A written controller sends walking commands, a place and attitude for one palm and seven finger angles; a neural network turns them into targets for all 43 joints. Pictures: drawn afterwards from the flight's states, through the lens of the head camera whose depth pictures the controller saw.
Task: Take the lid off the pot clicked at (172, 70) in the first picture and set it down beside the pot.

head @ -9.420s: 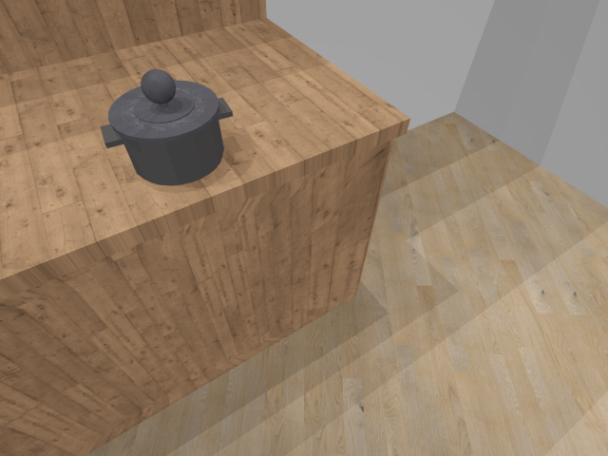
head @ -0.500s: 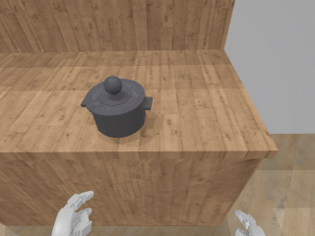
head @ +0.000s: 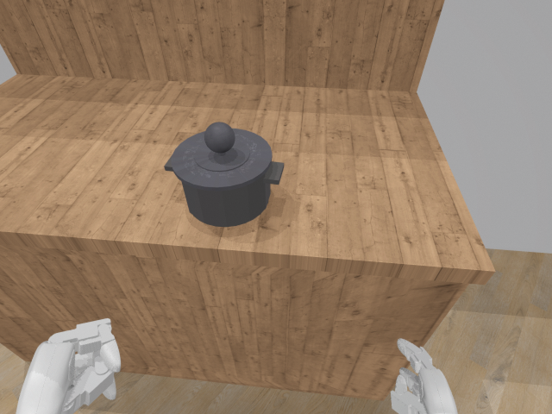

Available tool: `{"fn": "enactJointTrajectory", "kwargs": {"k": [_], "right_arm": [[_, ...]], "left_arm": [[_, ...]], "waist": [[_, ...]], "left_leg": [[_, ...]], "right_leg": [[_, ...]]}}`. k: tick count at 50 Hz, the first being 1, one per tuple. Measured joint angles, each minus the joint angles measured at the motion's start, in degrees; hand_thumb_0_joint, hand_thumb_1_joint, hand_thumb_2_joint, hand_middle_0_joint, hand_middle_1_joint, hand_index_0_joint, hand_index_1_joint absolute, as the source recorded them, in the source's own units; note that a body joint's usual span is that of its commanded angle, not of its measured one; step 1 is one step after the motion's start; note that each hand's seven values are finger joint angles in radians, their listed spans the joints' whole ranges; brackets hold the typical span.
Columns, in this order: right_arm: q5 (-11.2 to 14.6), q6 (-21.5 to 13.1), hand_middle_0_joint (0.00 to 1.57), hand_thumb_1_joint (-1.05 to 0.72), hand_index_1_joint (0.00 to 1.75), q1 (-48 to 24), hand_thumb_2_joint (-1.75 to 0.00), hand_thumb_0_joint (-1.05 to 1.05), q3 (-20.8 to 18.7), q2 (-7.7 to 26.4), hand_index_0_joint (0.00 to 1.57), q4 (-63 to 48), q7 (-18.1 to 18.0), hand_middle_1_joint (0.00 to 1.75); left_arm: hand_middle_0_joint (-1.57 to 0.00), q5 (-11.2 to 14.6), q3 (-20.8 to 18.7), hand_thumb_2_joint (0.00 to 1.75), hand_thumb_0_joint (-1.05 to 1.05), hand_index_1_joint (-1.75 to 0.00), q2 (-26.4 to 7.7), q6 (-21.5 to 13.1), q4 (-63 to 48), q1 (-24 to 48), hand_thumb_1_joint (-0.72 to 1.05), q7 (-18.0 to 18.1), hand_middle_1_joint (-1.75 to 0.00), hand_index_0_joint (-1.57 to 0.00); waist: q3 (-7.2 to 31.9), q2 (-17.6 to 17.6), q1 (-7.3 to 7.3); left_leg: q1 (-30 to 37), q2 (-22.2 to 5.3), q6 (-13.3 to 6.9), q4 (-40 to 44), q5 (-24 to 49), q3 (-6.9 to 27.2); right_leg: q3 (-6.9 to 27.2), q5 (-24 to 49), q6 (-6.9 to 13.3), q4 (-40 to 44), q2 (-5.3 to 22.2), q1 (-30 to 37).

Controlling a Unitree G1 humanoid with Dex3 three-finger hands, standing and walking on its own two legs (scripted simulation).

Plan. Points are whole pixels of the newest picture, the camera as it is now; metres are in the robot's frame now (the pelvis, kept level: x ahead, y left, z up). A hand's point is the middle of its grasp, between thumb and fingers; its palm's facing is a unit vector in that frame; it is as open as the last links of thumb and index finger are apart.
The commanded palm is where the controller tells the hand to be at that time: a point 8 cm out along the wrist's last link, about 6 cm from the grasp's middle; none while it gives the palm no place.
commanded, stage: raise the hand higher, near the body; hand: left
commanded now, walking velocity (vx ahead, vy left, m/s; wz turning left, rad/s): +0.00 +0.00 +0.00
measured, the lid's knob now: (219, 137) +0.50 +0.16 +0.16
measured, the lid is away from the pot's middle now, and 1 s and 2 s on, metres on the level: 0.00 0.00 0.00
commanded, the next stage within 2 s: reach forward and open the fingers in 0.76 s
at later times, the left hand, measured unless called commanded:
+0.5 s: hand (87, 327) +0.17 +0.24 +0.12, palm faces +0.28 -0.88 -0.39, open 3.1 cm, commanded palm +0.11 +0.28 +0.15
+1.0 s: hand (74, 269) +0.21 +0.25 +0.18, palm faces +0.35 -0.51 -0.78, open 3.0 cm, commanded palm +0.15 +0.29 +0.21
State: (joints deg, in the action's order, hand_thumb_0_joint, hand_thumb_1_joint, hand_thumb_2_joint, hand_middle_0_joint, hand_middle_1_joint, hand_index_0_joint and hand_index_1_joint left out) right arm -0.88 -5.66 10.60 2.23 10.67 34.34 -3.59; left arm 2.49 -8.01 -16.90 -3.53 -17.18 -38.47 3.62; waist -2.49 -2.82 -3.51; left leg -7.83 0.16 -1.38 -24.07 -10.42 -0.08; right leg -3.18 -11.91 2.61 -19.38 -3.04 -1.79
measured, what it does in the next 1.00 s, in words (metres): stands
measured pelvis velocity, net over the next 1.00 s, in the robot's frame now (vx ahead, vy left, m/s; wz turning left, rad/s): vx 0.00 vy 0.02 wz -0.03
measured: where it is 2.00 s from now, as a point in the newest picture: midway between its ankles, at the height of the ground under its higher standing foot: outside the picture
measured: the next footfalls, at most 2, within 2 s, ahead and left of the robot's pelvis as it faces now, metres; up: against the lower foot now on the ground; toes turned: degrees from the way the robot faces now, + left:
none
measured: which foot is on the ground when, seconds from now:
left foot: down 0.00-1.00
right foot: down 0.00-1.00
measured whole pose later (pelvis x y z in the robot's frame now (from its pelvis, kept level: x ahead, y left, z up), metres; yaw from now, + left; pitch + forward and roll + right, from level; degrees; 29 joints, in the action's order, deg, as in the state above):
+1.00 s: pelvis +0.00 +0.02 -0.01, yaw -2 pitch -3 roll -1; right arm -1.5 0.2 8.6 2.1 14.6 31.9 -1.2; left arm -20.2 -13.7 -27.9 3.4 -36.1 -26.7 7.7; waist -2.0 -4.9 -5.1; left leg -11.7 1.7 -3.0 -27.4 -12.5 -2.5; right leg -1.1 -14.9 0.9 -25.8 -1.2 -7.5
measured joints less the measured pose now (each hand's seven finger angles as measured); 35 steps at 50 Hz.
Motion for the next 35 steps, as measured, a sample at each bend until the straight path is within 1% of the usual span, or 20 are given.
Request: {"fn": "enactJointTrajectory", "kwargs": {"k": [4, 7, 10, 13, 19, 25, 35], "right_arm": [[0.1, -0.1, 0.2, -0.9, 0.3, 1.0, -0.9, 0.02, -0.7, 0.1, 0.21, 1.4, 0.3, 0.3], [0.2, -0.4, 0.2, -0.9, 0.3, 1.1, -0.9, 0.02, -1.4, 0.8, 0.21, 1.8, 0.4, 0.3], [0.2, -1.2, 0.2, -0.9, 0.3, 1.1, -0.9, 0.02, -1.9, 1.4, 0.21, 1.8, 0.1, 0.3], [0.3, -1.8, 0.2, -0.9, 0.3, 0.6, -0.9, 0.02, -2.2, 1.9, 0.2, 1.5, 0.0, 0.3], [0.5, -2.4, 0.2, -0.9, 0.3, -1.5, -0.9, 0.02, -2.5, 2.2, 0.2, 0.2, 0.2, 0.3], [0.4, -2.9, 0.2, -0.9, 0.3, -2.6, -0.9, 0.02, -1.5, 1.8, 0.2, -1.1, 0.6, 0.3], [0.1, -2.2, 0.2, -0.9, 0.3, -2.0, -0.9, 0.01, 0.3, 0.6, 0.2, -0.5, 1.5, 0.3]], "left_arm": [[-1.28, -0.3, -1.9, 0.9, 0.01, -1.48, -0.8, -1.3, -2.9, -2.0, 0.89, 0.0, -1.48, -1.27], [-1.29, -0.6, -1.8, 0.9, 0.01, -1.49, -0.5, -1.5, -3.5, -2.4, 0.89, -0.2, -1.49, -1.28], [-1.29, -0.9, -1.5, 0.9, 0.01, -1.49, -1.0, -1.3, -5.5, -2.9, 0.89, 0.0, -1.5, -1.29], [-1.3, -1.0, -2.0, 0.9, 0.01, -1.5, -1.5, -1.7, -7.8, -3.5, 0.89, 0.4, -1.5, -1.29], [-1.3, -0.9, -2.2, 0.9, 0.01, -1.5, -1.2, -2.0, -9.7, -2.1, 0.89, 0.5, -1.5, -1.29], [-1.3, -0.6, -3.0, 0.9, 0.01, -1.5, -1.8, -2.2, -12.4, 0.0, 0.89, 0.8, -1.5, -1.3], [-1.3, -0.1, -5.0, 0.9, 0.01, -1.5, -2.2, -2.4, -14.5, 4.6, 0.89, 0.8, -1.5, -1.3]], "waist": [[-0.1, -0.5, 0.65], [-0.4, -0.7, 0.86], [-0.1, -0.5, 0.56], [0.4, -0.1, 0.42], [0.6, 0.2, 0.03], [0.4, 0.3, -0.75], [-0.1, 0.0, -1.27]], "left_leg": [[0.3, 0.2, -0.3, 0.1, -0.3, -0.5], [0.2, 0.4, -0.5, 0.0, -0.4, -0.8], [0.2, 0.5, -0.7, 0.0, -0.6, -1.2], [0.4, 0.6, -0.9, -0.2, -0.9, -1.4], [0.8, 1.0, -1.3, -0.4, -1.4, -1.6], [0.9, 1.3, -1.5, -0.9, -1.7, -1.5], [0.8, 1.7, -1.8, -1.2, -1.9, -1.5]], "right_leg": [[0.5, -0.3, -0.3, -0.3, 0.2, 0.0], [0.8, -0.4, -0.6, -0.5, 0.5, -0.2], [1.1, -0.6, -0.8, -0.7, 0.6, -0.4], [1.3, -0.9, -1.0, -0.9, 0.8, -0.3], [1.5, -1.4, -1.4, -1.3, 1.2, 0.1], [1.4, -1.6, -1.6, -1.6, 1.4, 0.2], [1.3, -2.1, -1.9, -2.3, 1.8, 0.1]]}}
